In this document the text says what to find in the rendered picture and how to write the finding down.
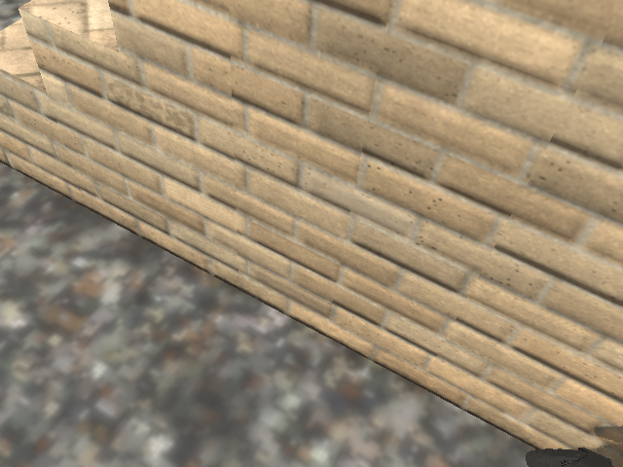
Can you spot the robot right hand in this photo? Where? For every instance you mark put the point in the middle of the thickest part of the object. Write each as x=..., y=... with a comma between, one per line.
x=566, y=458

